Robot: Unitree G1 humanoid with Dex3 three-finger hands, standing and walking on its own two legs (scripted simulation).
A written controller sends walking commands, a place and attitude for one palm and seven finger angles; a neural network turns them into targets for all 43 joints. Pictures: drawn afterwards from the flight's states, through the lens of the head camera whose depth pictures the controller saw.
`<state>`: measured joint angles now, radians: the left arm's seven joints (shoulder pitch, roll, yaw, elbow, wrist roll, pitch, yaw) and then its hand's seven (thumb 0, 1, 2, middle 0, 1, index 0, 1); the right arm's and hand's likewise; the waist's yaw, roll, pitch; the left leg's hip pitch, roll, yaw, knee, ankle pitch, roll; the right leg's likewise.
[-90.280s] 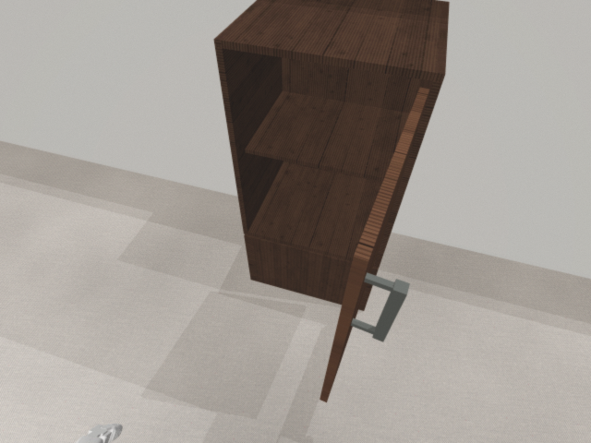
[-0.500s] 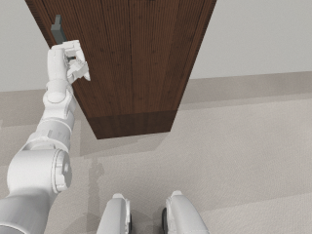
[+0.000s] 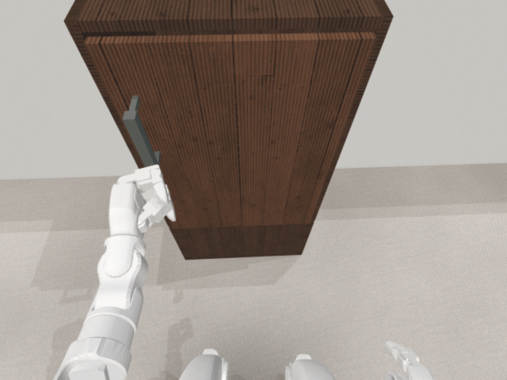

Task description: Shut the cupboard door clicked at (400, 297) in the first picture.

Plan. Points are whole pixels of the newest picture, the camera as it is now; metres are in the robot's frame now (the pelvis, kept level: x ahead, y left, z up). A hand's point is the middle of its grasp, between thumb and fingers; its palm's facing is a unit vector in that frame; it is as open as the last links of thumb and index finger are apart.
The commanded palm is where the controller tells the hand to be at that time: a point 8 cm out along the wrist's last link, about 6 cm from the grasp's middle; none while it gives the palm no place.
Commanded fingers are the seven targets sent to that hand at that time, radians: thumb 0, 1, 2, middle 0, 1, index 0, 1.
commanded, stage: draw the hand back to the body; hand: left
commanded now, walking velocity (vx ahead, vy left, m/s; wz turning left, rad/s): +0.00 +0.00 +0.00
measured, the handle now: (146, 140) +0.51 +0.21 +0.04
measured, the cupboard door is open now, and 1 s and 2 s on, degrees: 0 0 0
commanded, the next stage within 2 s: step back with the hand held close in 1.64 s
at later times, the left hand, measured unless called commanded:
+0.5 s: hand (124, 215) +0.31 +0.18 +0.12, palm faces +0.09 -1.00 -0.03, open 3.1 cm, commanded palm +0.27 +0.23 +0.12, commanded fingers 0.00 0.90 0.90 -1.22 -1.41 -1.22 -1.41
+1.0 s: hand (13, 239) +0.25 +0.24 +0.19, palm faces +0.34 -0.88 -0.34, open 4.2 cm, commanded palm +0.20 +0.29 +0.21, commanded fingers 0.00 0.90 0.90 -0.53 -0.66 -0.53 -0.66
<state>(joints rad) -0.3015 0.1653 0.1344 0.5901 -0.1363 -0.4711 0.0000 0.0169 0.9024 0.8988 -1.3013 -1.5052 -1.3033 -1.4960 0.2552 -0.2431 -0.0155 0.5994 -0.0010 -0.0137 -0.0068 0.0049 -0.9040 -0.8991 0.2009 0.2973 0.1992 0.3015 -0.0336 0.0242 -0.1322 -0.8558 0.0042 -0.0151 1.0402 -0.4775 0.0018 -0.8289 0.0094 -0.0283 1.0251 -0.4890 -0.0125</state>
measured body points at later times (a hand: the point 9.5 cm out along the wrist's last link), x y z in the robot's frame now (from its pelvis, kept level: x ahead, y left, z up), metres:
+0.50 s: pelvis +0.01 -0.01 +0.03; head +0.05 -0.03 +0.48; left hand +0.30 +0.23 +0.12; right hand +0.16 -0.25 -0.08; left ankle +0.01 +0.12 -0.67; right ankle +0.00 -0.11 -0.67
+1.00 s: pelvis +0.02 +0.01 +0.07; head +0.01 -0.02 +0.52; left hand +0.22 +0.29 +0.21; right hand +0.22 -0.20 -0.01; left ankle +0.01 +0.12 -0.67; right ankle +0.00 -0.11 -0.67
